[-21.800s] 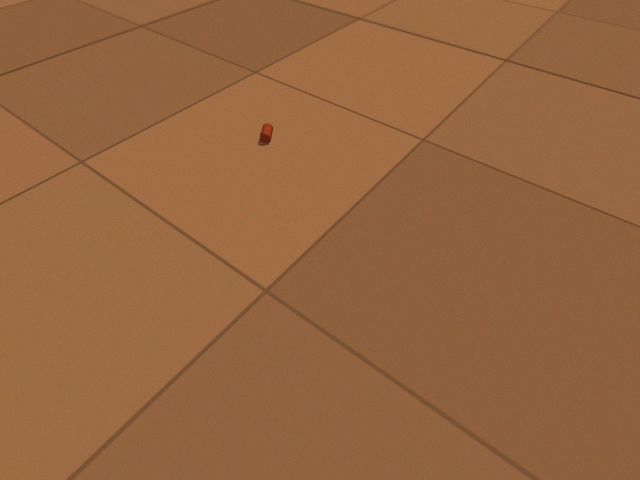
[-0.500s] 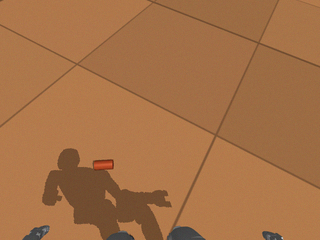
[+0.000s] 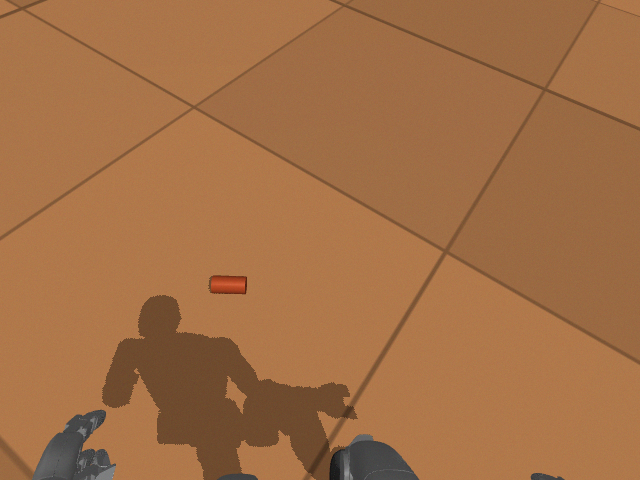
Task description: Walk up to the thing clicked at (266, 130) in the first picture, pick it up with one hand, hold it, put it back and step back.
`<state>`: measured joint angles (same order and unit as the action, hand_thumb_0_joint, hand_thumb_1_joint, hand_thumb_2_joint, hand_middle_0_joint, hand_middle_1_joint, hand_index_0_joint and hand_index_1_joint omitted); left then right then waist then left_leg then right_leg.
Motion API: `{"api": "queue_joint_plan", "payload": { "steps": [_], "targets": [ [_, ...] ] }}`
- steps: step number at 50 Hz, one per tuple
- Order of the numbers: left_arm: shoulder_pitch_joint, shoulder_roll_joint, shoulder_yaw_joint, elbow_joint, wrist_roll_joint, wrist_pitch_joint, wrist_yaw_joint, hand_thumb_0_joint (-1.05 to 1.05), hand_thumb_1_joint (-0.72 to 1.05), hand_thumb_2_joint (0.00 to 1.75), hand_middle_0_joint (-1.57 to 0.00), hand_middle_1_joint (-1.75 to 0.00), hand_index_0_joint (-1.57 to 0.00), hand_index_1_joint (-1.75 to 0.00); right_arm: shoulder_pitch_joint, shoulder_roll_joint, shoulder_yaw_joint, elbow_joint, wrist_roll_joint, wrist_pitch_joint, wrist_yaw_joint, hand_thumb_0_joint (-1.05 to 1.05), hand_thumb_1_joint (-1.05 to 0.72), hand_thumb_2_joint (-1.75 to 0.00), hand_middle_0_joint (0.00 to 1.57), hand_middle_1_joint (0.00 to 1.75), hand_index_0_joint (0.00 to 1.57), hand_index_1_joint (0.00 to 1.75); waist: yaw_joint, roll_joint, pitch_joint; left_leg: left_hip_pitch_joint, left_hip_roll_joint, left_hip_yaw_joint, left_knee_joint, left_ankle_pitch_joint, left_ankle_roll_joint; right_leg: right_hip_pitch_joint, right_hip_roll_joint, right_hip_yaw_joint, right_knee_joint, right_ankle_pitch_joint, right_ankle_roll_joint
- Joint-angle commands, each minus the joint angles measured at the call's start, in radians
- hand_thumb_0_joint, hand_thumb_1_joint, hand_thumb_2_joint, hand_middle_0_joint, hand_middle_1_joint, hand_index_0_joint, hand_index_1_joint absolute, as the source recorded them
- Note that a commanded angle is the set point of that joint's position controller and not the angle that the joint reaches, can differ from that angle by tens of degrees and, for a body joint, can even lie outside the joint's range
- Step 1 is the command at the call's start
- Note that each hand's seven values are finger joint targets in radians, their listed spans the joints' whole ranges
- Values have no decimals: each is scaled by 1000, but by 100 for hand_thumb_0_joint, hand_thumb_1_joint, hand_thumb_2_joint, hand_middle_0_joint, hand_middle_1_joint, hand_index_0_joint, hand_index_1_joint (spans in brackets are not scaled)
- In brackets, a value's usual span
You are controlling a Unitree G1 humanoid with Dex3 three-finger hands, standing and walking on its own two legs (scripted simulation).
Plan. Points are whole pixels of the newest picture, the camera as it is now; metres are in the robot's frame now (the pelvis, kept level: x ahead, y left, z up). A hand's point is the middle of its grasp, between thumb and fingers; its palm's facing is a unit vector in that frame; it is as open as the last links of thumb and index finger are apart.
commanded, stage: walk up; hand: left
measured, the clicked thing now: (229, 284) +0.71 +0.25 -0.72
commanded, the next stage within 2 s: stand in 1.46 s
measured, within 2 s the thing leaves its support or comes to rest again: neither
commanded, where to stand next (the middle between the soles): +0.31 -0.02 m, yaw -1 degrees
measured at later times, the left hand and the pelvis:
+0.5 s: hand out of the picture -0.04 +0.23 -0.13, palm faces +0.00 -0.92 -0.39, open 7.4 cm; pelvis -0.09 -0.03 +0.01, yaw -3 degrees
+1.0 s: hand out of the picture +0.04 +0.22 -0.13, palm faces +0.00 -0.93 -0.37, open 7.4 cm; pelvis -0.06 -0.04 +0.01, yaw +0 degrees
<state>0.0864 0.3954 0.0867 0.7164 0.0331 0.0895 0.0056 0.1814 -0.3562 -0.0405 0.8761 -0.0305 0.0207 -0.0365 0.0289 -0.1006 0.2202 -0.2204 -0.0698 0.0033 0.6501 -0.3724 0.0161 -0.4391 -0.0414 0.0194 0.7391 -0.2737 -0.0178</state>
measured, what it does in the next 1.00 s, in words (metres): steps on the spot: right foot, then left foot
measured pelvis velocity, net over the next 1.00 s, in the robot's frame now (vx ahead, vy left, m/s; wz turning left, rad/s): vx -0.06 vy -0.04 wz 0.00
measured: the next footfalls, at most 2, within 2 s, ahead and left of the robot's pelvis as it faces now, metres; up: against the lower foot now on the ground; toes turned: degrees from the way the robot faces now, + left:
right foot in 0.32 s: -0.08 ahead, -0.17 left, +0.00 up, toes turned -1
left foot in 0.58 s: -0.01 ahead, +0.09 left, +0.00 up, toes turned -2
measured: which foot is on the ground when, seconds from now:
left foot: down 0.00-0.34, up 0.36-0.56, down 0.58-1.00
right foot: up 0.00-0.30, down 0.32-0.64, up 0.66-0.86, down 0.88-1.00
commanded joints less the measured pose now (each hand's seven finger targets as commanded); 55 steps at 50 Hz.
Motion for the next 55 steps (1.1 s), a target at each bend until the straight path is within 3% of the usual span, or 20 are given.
{"api": "queue_joint_plan", "payload": {
  "steps": [1,4,11,15,17,18,19,22,26,29,30,32,33,37,42,45,47,48,53,55],
  "targets": [
    [-30,202,69,-90,14,1,15,0,90,90,-20,-30,-20,-30,0,-428,-124,-128,-19,-33,-17,0,-90,-90,20,30,20,30,-71,318,-218,-168,569,-618,-355,377,309,11,98,191,496,-381,12],
    [93,182,75,-20,-11,-1,-2,0,90,90,-20,-30,-20,-30,-87,-279,-80,-132,-19,-46,-30,0,-90,-90,20,30,20,30,36,181,-196,-33,328,-226,-236,539,185,-76,142,231,601,-210,8],
    [114,170,35,34,-12,-68,-29,0,90,90,-20,-30,-20,-30,-10,-276,-86,-119,-11,-49,12,0,-90,-90,20,30,20,30,-61,351,-253,130,282,-186,-278,-128,177,58,49,48,-16,-240,53],
    [235,161,49,159,1,-113,-9,0,90,90,-20,-30,-20,-30,4,-276,-83,-108,-13,-10,31,0,-90,-90,20,30,20,30,-9,280,-221,-82,220,-104,-82,-21,130,359,86,-27,-457,-93,-1],
    [223,267,69,147,18,-131,-1,0,90,90,-20,-30,-20,-30,-2,-137,-37,-144,7,-15,32,0,-90,-90,20,30,20,30,-10,-79,-161,-404,50,-31,170,-187,-8,398,-187,480,-498,-215,-91],
    [155,341,78,115,23,-124,0,0,90,90,-20,-30,-20,-30,-68,-217,-62,-140,2,-17,21,0,-90,-90,20,30,20,30,33,-32,-98,-295,81,-137,231,-213,-21,112,-324,583,-531,-445,-210],
    [65,323,69,102,19,-123,-2,0,90,90,-20,-30,-20,-30,-49,-255,-79,-106,10,-21,26,0,-90,-90,20,30,20,30,-6,-36,-29,-194,110,-150,281,-172,-20,-35,-327,555,-537,-505,-226],
    [63,235,54,111,8,-140,0,0,90,90,-20,-30,-20,-30,-10,-217,-67,-67,23,-33,41,0,-90,-90,20,30,20,30,-21,-52,-46,-251,68,-131,198,-47,-26,163,-172,288,-491,-275,-147],
    [117,258,59,122,6,-139,-10,0,90,90,-20,-30,-20,-30,-10,-219,-63,-56,8,-49,54,0,-90,-90,20,30,20,30,18,-106,-63,-187,73,-57,33,-81,-31,191,-179,246,-457,-233,-146],
    [69,230,41,111,-7,-121,-12,0,90,90,-20,-30,-20,-30,78,-201,-70,-5,7,-66,52,0,-90,-90,20,30,20,30,-36,-77,-139,31,41,-7,-222,72,-13,161,-139,140,-302,-18,-110],
    [92,181,25,112,-10,-118,-10,0,90,90,-20,-30,-20,-30,119,-214,-78,11,5,-77,44,0,-90,-90,20,30,20,30,-51,9,-197,142,67,-76,-282,148,-4,147,-100,82,-160,109,-76],
    [96,146,16,118,-35,-109,-2,0,90,90,-20,-30,-20,-30,122,-341,-99,-2,-6,-87,37,0,-90,-90,20,30,20,30,-46,247,-229,143,380,-587,-392,30,171,-13,58,-14,115,-281,-6],
    [93,213,33,130,-28,-106,4,0,90,90,-20,-30,-20,-30,111,-368,-110,0,-1,-83,37,0,-90,-90,20,30,20,30,-46,218,-194,56,405,-620,-406,-112,238,17,23,54,178,-334,-17],
    [127,176,20,146,-29,-113,-9,0,90,90,-20,-30,-20,-30,48,-264,-77,-15,-1,-88,31,0,-90,-90,20,30,20,30,-10,255,-159,51,280,-327,-352,145,152,13,-14,29,87,-225,-15],
    [134,136,16,183,-26,-124,1,0,90,90,-20,-30,-20,-30,5,-237,-57,-17,16,-65,26,0,-90,-90,20,30,20,30,7,269,-244,-8,240,-193,-183,443,118,265,36,-57,-270,13,2],
    [145,215,37,202,-6,-131,14,0,90,90,-20,-30,-20,-30,-22,-165,-28,-27,43,-51,20,0,-90,-90,20,30,20,30,21,99,-290,-181,119,-128,-34,225,17,434,-91,147,-338,170,-51],
    [-16,280,35,162,-3,-131,7,0,90,90,-20,-30,-20,-30,45,-170,-37,17,34,-33,16,0,-90,-90,20,30,20,30,-34,-21,-239,-70,65,-68,117,-151,-13,164,-314,360,-458,-123,-200],
    [-81,261,31,145,-3,-127,3,0,90,90,-20,-30,-20,-30,93,-189,-45,49,24,-31,17,0,-90,-90,20,30,20,30,-62,-30,-182,-5,91,-59,111,-142,-17,62,-307,349,-447,-165,-205],
    [-60,174,8,187,-26,-129,-2,0,90,90,-20,-30,-20,-30,40,-193,-31,88,14,-63,22,0,-90,-90,20,30,20,30,-34,1,-231,57,158,-139,-203,379,19,204,-102,90,-279,254,-36],
    [-31,181,11,212,-35,-124,-1,0,90,90,-20,-30,-20,-30,-27,-214,-26,84,17,-67,21,0,-90,-90,20,30,20,30,-8,33,-233,1,170,-151,-182,364,30,254,-74,71,-317,170,-22]
  ]
}}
